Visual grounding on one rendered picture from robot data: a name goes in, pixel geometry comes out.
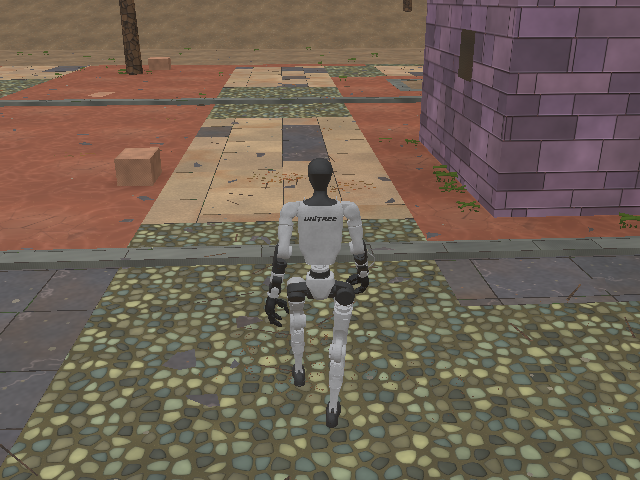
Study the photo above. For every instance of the robot right forearm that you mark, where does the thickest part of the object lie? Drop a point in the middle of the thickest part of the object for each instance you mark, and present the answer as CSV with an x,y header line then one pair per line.
x,y
362,263

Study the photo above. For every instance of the robot left upper arm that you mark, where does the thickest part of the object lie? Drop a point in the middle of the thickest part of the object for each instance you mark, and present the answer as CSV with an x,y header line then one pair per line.
x,y
285,228

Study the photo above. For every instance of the left robot hand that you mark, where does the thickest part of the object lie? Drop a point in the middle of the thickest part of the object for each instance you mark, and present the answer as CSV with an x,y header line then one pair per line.
x,y
269,309

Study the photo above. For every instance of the right robot foot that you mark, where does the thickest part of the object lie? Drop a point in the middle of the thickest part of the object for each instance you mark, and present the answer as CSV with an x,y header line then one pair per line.
x,y
331,418

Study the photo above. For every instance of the robot torso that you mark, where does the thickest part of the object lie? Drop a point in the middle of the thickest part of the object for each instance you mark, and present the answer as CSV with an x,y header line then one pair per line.
x,y
320,237

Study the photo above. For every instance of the right robot hand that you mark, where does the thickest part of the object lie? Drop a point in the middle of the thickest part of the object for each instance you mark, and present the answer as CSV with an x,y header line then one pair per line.
x,y
355,279

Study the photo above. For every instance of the robot right upper arm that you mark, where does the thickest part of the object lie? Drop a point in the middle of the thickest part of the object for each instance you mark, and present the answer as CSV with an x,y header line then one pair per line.
x,y
351,212

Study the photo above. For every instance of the robot left forearm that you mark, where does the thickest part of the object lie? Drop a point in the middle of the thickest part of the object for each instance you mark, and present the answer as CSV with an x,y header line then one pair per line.
x,y
277,275

